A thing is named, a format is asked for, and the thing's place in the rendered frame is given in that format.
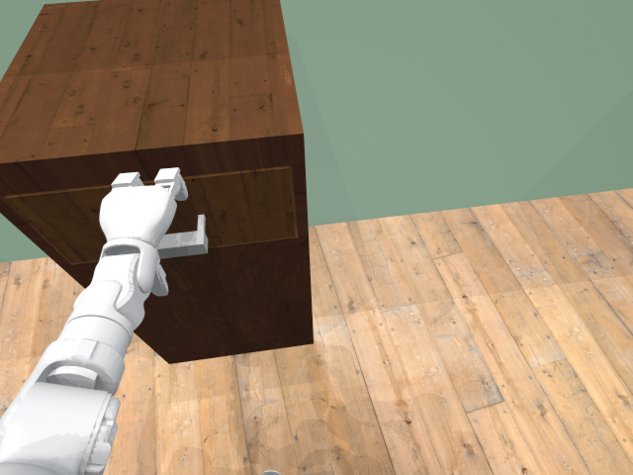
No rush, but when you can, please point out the robot left upper arm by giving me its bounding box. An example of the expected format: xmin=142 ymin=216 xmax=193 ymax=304
xmin=0 ymin=382 xmax=121 ymax=475

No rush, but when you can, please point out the left robot hand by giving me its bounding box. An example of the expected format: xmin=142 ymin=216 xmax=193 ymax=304
xmin=99 ymin=167 xmax=188 ymax=296

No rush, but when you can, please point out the robot left forearm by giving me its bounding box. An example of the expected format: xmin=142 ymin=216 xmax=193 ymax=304
xmin=0 ymin=238 xmax=158 ymax=446

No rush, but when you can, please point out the cabinet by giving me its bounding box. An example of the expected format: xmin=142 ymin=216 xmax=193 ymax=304
xmin=0 ymin=0 xmax=314 ymax=364

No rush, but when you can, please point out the drawer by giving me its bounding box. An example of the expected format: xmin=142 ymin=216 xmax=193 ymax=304
xmin=5 ymin=166 xmax=296 ymax=263

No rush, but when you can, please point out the handle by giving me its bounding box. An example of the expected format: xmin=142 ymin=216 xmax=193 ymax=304
xmin=156 ymin=215 xmax=208 ymax=259

